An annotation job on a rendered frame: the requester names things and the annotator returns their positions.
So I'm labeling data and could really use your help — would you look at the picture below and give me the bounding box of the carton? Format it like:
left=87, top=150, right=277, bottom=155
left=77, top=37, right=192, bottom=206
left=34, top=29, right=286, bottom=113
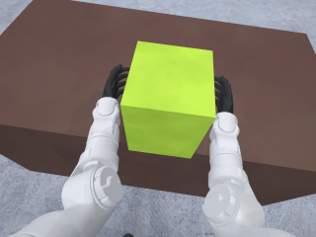
left=120, top=41, right=216, bottom=159

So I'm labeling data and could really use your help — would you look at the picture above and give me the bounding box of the robot left hand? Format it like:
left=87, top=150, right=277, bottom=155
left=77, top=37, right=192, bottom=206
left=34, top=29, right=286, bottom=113
left=102, top=64, right=130, bottom=100

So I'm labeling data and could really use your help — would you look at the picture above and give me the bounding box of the robot right hand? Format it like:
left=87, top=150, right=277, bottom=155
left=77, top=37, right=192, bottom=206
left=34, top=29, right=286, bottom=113
left=213, top=76, right=234, bottom=115

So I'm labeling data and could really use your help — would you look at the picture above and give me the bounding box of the robot right upper arm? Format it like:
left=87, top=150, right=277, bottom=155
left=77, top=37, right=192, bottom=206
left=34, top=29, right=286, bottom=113
left=202, top=183, right=295, bottom=237

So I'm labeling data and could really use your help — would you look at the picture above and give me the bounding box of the robot left upper arm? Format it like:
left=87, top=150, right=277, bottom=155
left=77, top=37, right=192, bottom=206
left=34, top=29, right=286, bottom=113
left=7, top=165, right=124, bottom=237

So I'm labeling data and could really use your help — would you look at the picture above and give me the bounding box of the right robot forearm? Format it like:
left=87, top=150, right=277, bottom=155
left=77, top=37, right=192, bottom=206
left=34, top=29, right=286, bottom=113
left=208, top=112, right=258, bottom=201

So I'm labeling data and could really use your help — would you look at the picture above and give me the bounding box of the left robot forearm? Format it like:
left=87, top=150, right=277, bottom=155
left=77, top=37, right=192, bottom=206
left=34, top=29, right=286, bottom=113
left=69, top=97, right=120, bottom=178

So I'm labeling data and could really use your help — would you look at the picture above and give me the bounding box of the pedestal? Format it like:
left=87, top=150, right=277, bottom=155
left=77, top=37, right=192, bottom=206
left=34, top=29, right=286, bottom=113
left=0, top=0, right=316, bottom=206

